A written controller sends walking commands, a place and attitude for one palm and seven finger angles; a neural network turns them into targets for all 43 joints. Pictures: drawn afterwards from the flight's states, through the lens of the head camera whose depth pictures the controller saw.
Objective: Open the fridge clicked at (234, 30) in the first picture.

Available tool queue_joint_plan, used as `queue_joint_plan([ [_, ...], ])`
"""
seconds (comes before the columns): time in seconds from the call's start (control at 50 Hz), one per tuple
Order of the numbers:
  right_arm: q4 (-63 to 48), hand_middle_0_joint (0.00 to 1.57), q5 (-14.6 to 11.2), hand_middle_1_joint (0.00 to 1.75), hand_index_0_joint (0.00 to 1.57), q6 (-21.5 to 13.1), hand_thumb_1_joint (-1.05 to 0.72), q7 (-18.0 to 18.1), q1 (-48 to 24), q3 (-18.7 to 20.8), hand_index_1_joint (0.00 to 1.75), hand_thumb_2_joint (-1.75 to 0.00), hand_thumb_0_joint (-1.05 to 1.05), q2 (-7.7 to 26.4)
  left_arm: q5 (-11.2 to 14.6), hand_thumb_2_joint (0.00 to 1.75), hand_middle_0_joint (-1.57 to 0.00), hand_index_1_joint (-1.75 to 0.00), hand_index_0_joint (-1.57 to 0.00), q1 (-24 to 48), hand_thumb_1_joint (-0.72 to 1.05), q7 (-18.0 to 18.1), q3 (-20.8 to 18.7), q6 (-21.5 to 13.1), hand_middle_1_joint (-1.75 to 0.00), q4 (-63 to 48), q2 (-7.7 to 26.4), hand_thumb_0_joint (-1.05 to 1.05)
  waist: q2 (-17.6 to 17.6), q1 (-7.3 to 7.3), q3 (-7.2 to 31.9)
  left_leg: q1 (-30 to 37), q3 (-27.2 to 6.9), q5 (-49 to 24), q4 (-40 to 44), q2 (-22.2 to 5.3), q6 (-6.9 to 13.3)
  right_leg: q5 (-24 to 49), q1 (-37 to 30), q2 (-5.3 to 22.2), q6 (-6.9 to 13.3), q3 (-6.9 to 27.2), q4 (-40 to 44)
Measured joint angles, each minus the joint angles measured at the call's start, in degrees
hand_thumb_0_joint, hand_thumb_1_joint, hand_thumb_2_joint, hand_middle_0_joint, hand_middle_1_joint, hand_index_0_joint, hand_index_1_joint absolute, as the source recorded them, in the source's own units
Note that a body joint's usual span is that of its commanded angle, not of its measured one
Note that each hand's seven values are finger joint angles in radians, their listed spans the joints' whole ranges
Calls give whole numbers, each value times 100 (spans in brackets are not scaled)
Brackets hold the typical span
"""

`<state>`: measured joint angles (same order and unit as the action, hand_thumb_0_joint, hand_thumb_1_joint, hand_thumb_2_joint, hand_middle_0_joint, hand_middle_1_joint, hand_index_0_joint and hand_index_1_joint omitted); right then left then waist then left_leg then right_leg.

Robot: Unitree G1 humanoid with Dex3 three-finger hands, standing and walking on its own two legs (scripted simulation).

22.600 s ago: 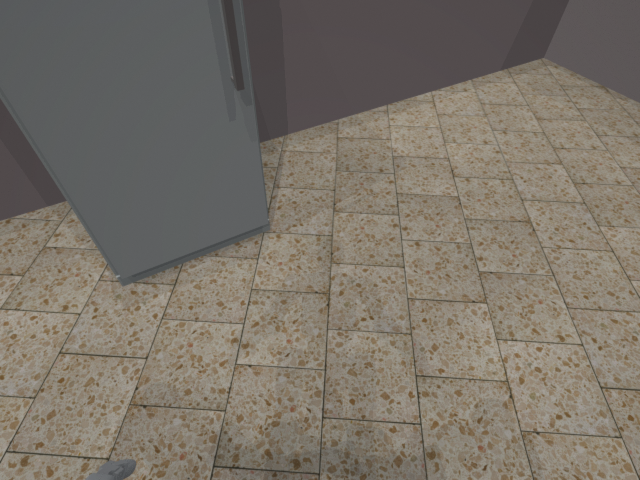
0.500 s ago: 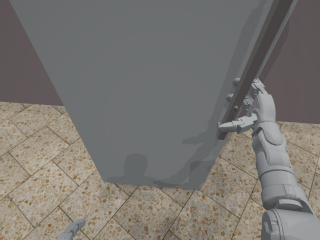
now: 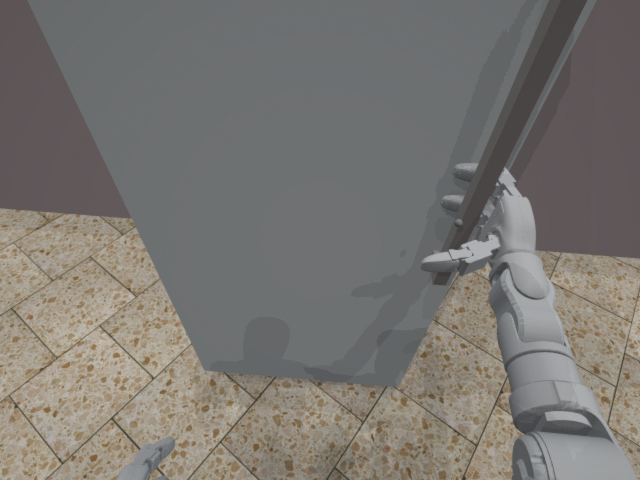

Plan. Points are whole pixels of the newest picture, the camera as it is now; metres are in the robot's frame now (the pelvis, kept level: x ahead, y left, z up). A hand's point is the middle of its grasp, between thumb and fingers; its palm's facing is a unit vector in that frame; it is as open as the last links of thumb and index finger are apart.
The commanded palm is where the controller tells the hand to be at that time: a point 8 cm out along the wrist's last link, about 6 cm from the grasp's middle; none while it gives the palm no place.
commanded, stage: slide the fingers in behind the handle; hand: right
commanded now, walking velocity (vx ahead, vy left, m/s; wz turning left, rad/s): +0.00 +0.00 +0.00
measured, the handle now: (483, 162) +0.47 -0.15 +0.18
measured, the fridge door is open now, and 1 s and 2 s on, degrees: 0 0 10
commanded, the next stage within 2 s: grip the handle and tug to test in 0.08 s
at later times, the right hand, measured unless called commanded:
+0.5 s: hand (464, 222) +0.42 -0.13 +0.13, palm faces -0.02 +1.00 +0.01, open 11.5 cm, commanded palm +0.39 -0.18 +0.13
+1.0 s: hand (460, 222) +0.42 -0.13 +0.12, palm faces -0.04 +1.00 +0.02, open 5.5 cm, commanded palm +0.39 -0.19 +0.13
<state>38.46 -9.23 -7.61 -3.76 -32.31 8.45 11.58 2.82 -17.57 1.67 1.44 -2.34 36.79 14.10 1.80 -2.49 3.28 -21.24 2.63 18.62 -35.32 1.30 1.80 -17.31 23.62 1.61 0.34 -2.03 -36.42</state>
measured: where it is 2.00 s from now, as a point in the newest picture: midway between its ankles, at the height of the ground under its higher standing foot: outside the picture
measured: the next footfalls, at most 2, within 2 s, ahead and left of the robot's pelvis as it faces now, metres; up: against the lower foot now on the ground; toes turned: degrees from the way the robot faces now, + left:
none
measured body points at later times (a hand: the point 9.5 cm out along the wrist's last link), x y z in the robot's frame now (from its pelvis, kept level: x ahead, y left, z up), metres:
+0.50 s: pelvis -0.01 -0.01 +0.00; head +0.02 +0.00 +0.45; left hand +0.10 +0.24 -0.11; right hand +0.41 -0.19 +0.13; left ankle -0.01 +0.10 -0.73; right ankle +0.01 -0.12 -0.73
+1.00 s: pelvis +0.00 -0.01 +0.00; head +0.02 -0.01 +0.45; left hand +0.10 +0.24 -0.11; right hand +0.41 -0.18 +0.12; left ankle -0.01 +0.10 -0.73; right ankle +0.01 -0.12 -0.73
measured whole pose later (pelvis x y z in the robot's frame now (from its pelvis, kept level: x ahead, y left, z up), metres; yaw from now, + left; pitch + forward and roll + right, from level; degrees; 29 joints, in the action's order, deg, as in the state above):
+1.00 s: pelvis +0.00 -0.01 +0.00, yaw +1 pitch +5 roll +1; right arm 38.1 -9.1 -7.4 -4.6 -31.9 9.4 11.7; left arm 2.7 -17.4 2.0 1.5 -1.7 36.3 13.9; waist 1.3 -3.2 3.3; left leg -21.1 1.7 18.2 -34.5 1.3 1.2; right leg -17.5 23.5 1.6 0.9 -2.8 -36.3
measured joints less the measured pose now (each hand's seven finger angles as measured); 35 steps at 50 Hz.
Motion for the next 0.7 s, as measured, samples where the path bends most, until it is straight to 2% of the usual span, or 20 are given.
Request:
queue_joint_plan([
  [0.22, 41, 29, -26, 120, 29, 14, 50, -45, -8, 11, 120, -30, -1, 20, 6, 89, -20, -30, -20, 67, 91, 33, 13, 7, -30, -9, 14, 2, -35, 0, -20, 37, 2, -40, 35, -5, -11, 36, -30, -6, 11, 4, 23],
  [0.32, 172, 31, -28, 121, 30, -21, 44, -60, -122, 28, 121, -32, -1, 84, 9, 89, -20, -30, -20, 83, 91, 60, 17, -2, -30, -13, 13, 1, -46, -16, -62, 11, 13, -64, 41, -9, -17, 52, 10, -11, 20, 14, 9],
  [0.46, 355, 33, -40, 124, 33, -92, 22, -100, -263, 31, 124, -42, -1, 107, 12, 89, -20, -30, -20, 34, 91, 49, 27, -13, -30, 37, 12, 1, -46, -29, -46, -49, 10, -66, 26, -26, -39, 46, 78, -28, 42, 12, -19],
  [0.7, 340, 39, 18, 132, 39, -138, -31, -31, -242, 98, 132, -65, 0, 45, -18, 89, -20, -30, -20, -79, 91, 0, 14, -18, -30, 65, -21, 2, -50, -66, -6, -107, -59, -40, 1, -28, -67, -6, 113, -27, 67, -55, -45],
])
